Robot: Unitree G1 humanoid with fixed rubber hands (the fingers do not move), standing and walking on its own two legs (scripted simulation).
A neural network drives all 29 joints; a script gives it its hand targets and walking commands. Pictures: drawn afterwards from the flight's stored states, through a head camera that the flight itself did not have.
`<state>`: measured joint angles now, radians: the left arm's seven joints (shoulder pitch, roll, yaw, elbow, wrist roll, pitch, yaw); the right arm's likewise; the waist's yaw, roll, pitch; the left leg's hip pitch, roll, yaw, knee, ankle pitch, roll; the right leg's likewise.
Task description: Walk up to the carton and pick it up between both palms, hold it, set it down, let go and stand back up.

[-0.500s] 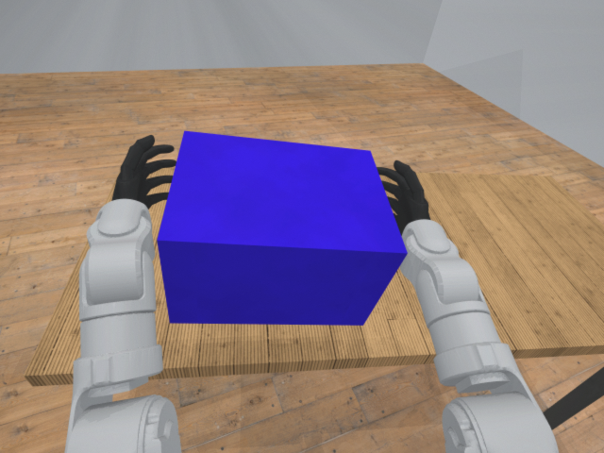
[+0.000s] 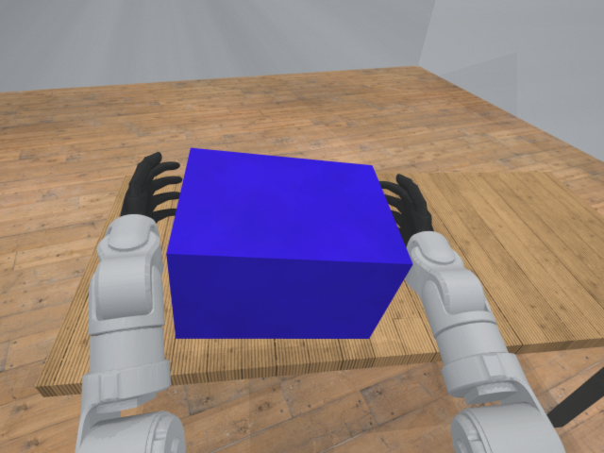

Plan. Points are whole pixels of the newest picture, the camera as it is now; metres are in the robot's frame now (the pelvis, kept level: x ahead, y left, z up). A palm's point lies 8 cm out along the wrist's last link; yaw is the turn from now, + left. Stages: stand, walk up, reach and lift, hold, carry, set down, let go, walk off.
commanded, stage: hold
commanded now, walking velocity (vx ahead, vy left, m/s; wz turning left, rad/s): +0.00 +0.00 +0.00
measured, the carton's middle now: (281, 245) +0.35 +0.01 +0.13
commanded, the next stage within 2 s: none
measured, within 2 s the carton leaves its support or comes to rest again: neither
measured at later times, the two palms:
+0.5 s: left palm (142, 211) +0.35 +0.18 +0.19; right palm (415, 222) +0.35 -0.17 +0.17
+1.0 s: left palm (140, 208) +0.35 +0.18 +0.20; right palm (416, 219) +0.35 -0.17 +0.18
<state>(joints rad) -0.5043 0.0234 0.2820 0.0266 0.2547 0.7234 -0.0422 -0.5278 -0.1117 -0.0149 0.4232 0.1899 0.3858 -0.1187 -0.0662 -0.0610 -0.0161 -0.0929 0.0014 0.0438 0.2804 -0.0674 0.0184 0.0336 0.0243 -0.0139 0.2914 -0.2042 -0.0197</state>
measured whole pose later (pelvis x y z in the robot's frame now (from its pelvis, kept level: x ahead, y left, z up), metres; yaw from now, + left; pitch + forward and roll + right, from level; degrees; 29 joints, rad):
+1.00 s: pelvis +0.00 -0.01 +0.00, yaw +0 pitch -6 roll +0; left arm -0.55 0.05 0.28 0.04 0.25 0.70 -0.04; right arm -0.57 -0.10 -0.04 0.44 0.18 0.36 -0.12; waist -0.07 -0.08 -0.03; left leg -0.12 0.01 0.03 0.28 -0.06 0.01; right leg 0.01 0.03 -0.03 0.29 -0.20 -0.03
